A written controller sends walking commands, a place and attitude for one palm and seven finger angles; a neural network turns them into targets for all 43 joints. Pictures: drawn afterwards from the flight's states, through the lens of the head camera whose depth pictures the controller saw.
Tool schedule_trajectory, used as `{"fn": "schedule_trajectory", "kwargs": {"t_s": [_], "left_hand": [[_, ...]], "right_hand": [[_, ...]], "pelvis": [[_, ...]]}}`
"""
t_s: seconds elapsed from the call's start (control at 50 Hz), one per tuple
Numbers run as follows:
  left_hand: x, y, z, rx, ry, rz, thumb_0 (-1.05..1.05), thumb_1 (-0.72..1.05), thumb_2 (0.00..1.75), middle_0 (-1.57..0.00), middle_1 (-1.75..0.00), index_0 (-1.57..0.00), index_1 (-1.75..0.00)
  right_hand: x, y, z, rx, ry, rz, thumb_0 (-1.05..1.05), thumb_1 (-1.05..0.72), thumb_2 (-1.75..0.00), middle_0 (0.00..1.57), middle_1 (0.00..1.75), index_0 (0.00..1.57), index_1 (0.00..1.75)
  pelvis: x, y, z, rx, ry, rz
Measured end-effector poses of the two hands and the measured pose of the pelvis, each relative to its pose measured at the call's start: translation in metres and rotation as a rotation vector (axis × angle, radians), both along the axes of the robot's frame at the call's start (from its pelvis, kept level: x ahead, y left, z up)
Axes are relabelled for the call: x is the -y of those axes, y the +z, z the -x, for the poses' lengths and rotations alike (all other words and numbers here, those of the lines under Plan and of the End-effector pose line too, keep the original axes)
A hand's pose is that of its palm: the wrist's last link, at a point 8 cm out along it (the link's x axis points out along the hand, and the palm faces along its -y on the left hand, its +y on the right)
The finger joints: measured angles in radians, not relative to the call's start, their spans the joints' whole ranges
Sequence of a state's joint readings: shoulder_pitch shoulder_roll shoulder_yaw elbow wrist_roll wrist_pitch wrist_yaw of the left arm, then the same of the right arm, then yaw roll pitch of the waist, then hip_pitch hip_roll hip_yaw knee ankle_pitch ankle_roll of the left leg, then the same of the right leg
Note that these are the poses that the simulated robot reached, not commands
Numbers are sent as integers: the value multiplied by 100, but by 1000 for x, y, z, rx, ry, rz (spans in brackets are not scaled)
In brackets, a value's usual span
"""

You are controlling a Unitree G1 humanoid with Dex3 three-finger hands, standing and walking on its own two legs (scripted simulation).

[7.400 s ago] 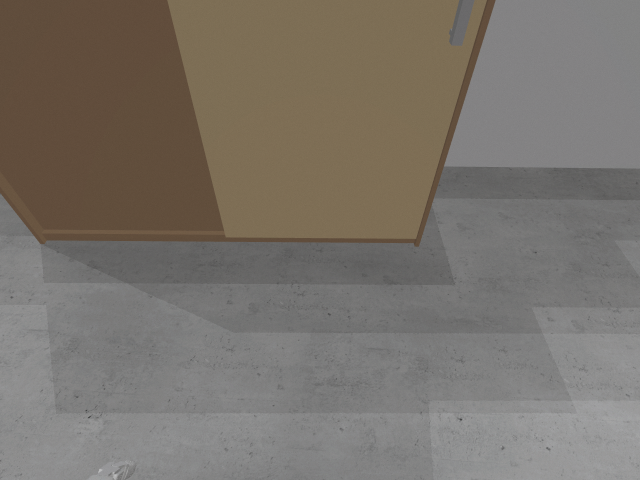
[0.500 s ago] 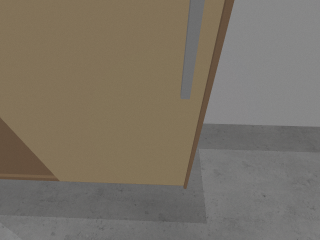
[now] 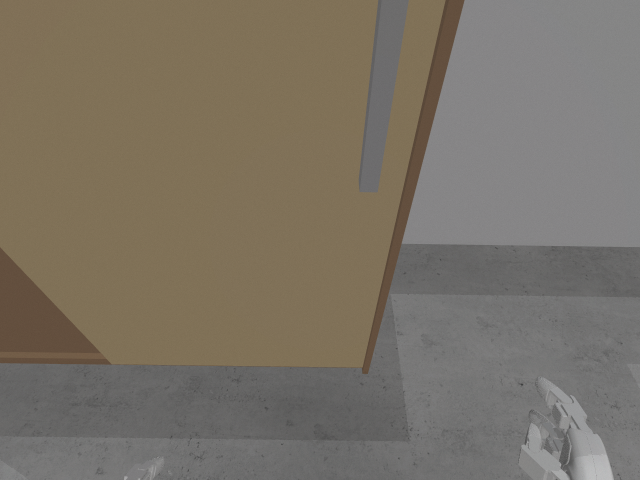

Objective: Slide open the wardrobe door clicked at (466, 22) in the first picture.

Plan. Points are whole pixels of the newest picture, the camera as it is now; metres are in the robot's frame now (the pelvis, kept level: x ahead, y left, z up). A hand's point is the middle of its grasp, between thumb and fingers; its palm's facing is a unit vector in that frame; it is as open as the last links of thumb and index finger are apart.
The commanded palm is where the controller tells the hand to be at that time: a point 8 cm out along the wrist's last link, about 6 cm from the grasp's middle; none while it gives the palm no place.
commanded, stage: raise the hand with hooked fingers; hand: right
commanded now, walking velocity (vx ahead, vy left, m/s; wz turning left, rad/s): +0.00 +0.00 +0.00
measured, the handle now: (377, 90) +0.53 -0.03 +0.23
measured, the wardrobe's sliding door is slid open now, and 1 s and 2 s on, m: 0.00 0.00 0.00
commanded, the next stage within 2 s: move the hooked fingers beside the handle in 1.96 s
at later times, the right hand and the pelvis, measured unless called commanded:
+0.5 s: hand (555, 439) +0.19 -0.23 +0.03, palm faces -0.06 +1.00 -0.06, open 9.9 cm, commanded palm +0.15 -0.29 +0.05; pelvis -0.04 +0.02 -0.04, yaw -1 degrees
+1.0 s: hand out of the picture +0.21 -0.27 +0.13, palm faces +0.00 +1.00 -0.09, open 12.9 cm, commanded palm +0.18 -0.32 +0.14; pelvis -0.03 -0.02 -0.01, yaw -1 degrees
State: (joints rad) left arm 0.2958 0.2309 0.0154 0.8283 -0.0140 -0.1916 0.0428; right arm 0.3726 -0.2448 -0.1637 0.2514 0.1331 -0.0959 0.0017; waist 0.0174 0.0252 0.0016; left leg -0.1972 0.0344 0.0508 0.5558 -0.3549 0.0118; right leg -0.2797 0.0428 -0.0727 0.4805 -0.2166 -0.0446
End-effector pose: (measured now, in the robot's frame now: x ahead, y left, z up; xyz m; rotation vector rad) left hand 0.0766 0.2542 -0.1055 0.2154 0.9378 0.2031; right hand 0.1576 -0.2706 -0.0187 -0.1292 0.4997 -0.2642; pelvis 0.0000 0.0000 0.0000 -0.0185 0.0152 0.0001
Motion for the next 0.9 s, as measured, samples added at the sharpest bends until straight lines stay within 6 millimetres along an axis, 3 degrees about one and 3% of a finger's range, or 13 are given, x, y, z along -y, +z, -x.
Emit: {"fn": "schedule_trajectory", "kwargs": {"t_s": [0.04,0.08,0.18,0.24,0.28,0.34,0.52,0.66,0.9], "left_hand": [[0,0,-13,90,-10,16,1,90,90,-21,-30,-20,-30],[-2,-1,-26,165,-18,28,1,90,90,-21,-30,-20,-30],[-14,0,-53,327,-70,7,1,90,90,-21,-30,-20,-30],[-20,5,-61,375,-102,-33,1,90,90,-21,-30,-20,-30],[-21,7,-63,382,-121,-58,1,90,90,-21,-30,-20,-30],[-19,7,-62,367,-144,-84,1,90,90,-21,-30,-20,-30],[3,12,-40,329,-112,-38,2,90,90,-21,-30,-20,-30],[17,19,-30,321,-92,-2,2,90,90,-21,-30,-20,-30],[43,38,-57,375,-144,-11,2,90,90,-21,-30,-20,-30]], "right_hand": [[-3,31,-19,224,58,-1,1,-85,-87,20,34,21,33],[-7,43,-27,373,146,-10,1,-82,-86,20,36,21,35],[-9,19,-6,443,335,-80,0,-72,-82,21,42,22,41],[1,6,17,415,290,-124,0,-65,-79,22,47,22,46],[8,8,28,438,239,-119,1,-60,-77,22,49,23,49],[11,21,30,501,213,-94,1,-53,-74,23,54,23,53],[16,58,-15,471,340,-92,1,-32,-65,24,67,24,66],[33,89,-25,498,309,-82,0,-16,-58,25,78,26,77],[46,125,-30,541,306,-52,0,12,-46,27,96,28,95]], "pelvis": [[-3,-7,7,-31,-1,-4],[-7,-17,16,-72,5,-10],[-18,-45,36,-135,11,-16],[-22,-54,42,-134,4,-28],[-23,-56,44,-123,-6,-40],[-24,-54,45,-103,-22,-57],[-15,-36,42,-73,-13,-65],[-1,-24,32,-66,7,-59],[18,-13,29,-6,-11,-61]]}}
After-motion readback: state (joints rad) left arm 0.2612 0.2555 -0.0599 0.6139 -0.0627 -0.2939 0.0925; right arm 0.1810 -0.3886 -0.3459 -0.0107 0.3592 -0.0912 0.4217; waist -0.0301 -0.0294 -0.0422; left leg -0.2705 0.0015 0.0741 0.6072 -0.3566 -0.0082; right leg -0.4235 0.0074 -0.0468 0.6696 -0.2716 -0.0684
